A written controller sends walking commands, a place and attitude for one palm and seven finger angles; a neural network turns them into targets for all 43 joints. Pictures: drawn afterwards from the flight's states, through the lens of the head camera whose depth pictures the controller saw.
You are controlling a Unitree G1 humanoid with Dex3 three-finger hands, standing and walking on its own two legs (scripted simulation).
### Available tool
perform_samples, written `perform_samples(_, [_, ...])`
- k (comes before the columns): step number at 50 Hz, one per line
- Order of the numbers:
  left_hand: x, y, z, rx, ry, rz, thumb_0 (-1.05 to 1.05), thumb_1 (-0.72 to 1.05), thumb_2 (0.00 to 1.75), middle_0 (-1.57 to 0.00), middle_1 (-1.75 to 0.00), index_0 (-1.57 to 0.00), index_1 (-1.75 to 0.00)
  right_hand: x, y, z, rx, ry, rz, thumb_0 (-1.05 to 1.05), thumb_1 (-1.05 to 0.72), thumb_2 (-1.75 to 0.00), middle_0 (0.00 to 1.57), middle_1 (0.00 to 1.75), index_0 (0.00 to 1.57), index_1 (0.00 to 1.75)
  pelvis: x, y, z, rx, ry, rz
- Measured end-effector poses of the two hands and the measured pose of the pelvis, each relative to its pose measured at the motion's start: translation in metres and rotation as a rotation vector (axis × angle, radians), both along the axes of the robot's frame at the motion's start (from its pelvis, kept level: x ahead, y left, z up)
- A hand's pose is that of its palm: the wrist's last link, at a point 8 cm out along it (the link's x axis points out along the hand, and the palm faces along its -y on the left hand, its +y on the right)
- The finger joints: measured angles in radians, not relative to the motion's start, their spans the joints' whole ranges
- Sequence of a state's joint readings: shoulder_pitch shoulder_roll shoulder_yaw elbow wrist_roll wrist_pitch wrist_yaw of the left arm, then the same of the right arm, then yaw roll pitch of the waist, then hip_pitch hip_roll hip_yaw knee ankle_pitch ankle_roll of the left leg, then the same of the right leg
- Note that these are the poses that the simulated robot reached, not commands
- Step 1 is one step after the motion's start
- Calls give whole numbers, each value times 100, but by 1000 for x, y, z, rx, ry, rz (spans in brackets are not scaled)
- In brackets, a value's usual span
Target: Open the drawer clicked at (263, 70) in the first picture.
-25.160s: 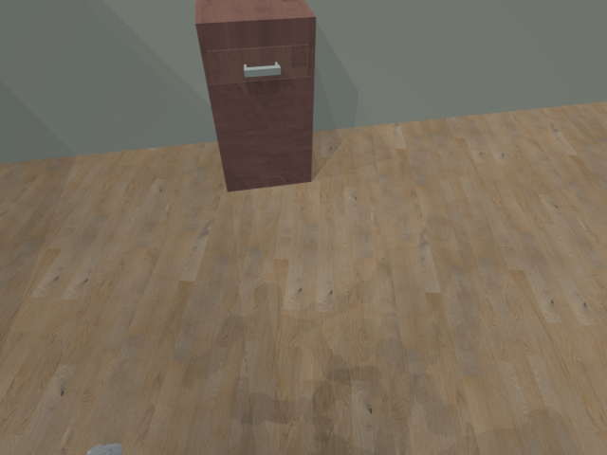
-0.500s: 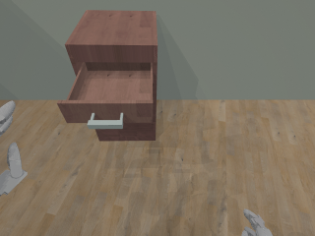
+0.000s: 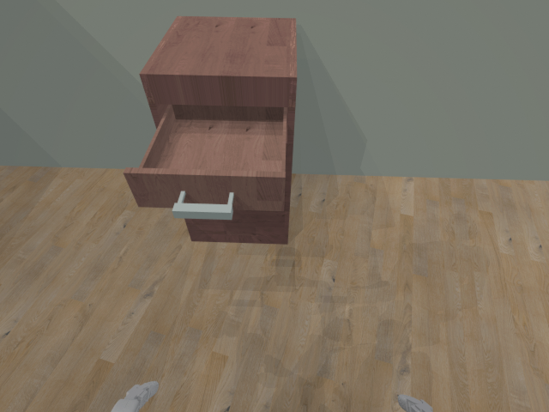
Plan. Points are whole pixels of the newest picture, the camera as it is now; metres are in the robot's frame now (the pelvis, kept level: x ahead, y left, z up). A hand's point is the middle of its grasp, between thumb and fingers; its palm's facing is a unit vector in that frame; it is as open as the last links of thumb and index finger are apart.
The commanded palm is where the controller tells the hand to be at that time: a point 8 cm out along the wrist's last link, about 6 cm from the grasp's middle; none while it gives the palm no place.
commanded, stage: let the arm hang, fingers relaxed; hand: left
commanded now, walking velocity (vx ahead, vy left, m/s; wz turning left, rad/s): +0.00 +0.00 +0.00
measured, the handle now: (205, 203) +0.60 +0.18 -0.13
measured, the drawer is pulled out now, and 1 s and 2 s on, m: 0.30 0.30 0.30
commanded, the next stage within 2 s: look to check the result in 0.86 s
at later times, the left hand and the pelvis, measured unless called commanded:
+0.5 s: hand out of the picture -0.01 +0.19 -0.16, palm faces +0.01 -0.98 -0.21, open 7.4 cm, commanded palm none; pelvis +0.01 +0.01 +0.02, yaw -1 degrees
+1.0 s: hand out of the picture +0.01 +0.18 -0.16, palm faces +0.01 -0.98 -0.19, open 7.4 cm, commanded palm none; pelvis +0.01 +0.01 +0.02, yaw -1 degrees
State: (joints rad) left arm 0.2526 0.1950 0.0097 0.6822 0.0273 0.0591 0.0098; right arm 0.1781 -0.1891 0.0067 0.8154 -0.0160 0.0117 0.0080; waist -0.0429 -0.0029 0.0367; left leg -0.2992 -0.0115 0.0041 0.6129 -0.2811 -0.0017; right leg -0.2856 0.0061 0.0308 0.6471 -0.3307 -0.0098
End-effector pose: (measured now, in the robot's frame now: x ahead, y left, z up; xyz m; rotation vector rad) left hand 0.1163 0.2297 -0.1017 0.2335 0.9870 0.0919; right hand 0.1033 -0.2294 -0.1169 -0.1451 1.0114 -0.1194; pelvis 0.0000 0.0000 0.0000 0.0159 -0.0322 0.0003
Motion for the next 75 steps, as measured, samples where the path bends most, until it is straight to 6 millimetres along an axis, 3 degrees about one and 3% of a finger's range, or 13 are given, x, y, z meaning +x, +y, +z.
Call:
perform_samples(2, [-37,-15,-22,-61,148,32,0,92,90,-20,-30,-19,-30,-21,-2,-1,-14,83,-26,1,-90,-90,20,29,20,30,1,-1,4,-11,-1,0])
perform_samples(8, [-100,8,-29,-33,345,141,-3,100,89,-21,-30,-20,-30,-89,-5,-5,-45,355,-46,1,-91,-90,20,29,20,30,4,-1,12,-28,18,4])
perform_samples(12, [-130,17,-25,-5,449,163,-1,96,89,-21,-30,-20,-30,-117,-1,-5,-41,447,-74,1,-91,-90,20,29,20,30,6,2,15,-28,16,1])
perform_samples(16, [-143,20,-21,8,500,167,0,94,90,-20,-30,-20,-30,-129,7,-9,-22,474,-94,1,-91,-90,20,29,20,30,8,5,16,-26,6,-6])
perform_samples(21, [-140,15,-21,0,492,157,0,92,90,-20,-30,-19,-30,-128,22,-14,16,463,-101,1,-91,-90,20,29,20,30,7,9,17,-23,-1,-11])
perform_samples(29, [-113,-1,-26,-42,412,131,0,91,90,-20,-30,-20,-30,-116,39,-18,51,415,-100,1,-91,-90,20,29,20,30,6,12,17,-19,-3,-16])
perform_samples(36, [-104,-1,-27,-43,393,124,1,93,90,-20,-30,-20,-30,-117,38,-16,47,405,-120,1,-92,-90,20,29,20,30,8,13,17,-18,-3,-20])
perform_samples(49, [-111,-2,-28,-46,434,131,0,91,90,-20,-30,-20,-30,-121,33,-14,33,437,-129,1,-91,-90,20,29,20,30,12,12,17,-18,6,-22])
perform_samples(75, [-93,-8,-26,-43,417,131,0,91,90,-20,-30,-20,-30,-97,26,-15,31,405,-121,1,-91,-90,20,29,20,30,24,6,18,-15,5,-25])
